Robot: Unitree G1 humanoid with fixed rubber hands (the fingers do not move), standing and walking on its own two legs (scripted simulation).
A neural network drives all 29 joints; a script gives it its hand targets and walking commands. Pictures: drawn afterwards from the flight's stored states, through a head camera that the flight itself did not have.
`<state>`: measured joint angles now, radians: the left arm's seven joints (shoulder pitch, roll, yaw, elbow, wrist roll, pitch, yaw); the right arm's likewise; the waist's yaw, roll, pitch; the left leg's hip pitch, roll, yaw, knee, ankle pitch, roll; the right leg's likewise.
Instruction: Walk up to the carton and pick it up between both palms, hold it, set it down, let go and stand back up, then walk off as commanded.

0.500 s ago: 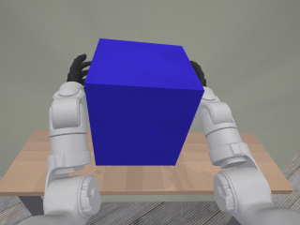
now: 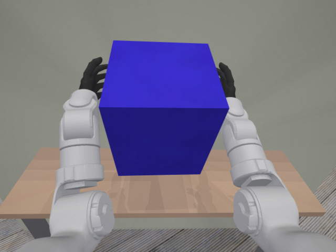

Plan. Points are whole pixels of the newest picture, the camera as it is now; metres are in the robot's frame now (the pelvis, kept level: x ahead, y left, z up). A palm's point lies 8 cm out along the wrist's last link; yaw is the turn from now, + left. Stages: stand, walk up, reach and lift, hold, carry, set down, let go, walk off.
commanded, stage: set down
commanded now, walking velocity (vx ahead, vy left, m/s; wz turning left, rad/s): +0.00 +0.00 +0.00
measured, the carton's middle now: (160, 113) +0.36 +0.01 +0.21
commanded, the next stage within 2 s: none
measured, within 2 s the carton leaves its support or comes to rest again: neither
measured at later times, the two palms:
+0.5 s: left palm (93, 116) +0.37 +0.17 +0.20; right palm (215, 118) +0.38 -0.13 +0.19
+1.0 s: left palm (102, 126) +0.39 +0.16 +0.15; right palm (215, 127) +0.40 -0.14 +0.15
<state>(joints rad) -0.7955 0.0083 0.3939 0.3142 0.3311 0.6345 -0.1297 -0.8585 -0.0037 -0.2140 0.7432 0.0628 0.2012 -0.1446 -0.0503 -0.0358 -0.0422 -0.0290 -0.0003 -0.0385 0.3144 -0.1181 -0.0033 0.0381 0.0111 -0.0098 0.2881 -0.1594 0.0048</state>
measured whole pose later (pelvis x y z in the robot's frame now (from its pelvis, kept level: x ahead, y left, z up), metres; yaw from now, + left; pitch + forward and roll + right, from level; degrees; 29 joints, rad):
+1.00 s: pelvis +0.04 +0.00 +0.00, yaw +0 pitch -9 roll +0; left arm -0.52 -0.05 0.35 0.22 0.33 0.46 -0.13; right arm -0.60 0.02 -0.07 0.67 0.06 0.00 -0.18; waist -0.05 -0.05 0.08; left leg 0.03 0.00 -0.04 0.28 -0.15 -0.01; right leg 0.10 0.01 -0.01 0.25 -0.19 0.00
